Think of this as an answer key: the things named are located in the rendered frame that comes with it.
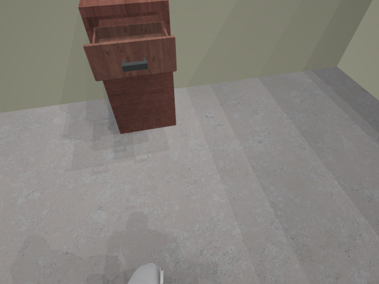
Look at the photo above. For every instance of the handle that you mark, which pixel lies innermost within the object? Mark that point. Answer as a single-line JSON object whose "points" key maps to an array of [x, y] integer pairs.
{"points": [[131, 66]]}

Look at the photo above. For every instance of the drawer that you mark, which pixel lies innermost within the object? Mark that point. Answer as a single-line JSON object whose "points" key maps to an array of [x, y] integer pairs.
{"points": [[131, 42]]}

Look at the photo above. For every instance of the robot left thigh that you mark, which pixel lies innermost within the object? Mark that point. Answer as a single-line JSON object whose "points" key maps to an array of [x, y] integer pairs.
{"points": [[147, 274]]}

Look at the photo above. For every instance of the cabinet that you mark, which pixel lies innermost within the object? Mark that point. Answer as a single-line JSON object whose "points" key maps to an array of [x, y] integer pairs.
{"points": [[140, 102]]}

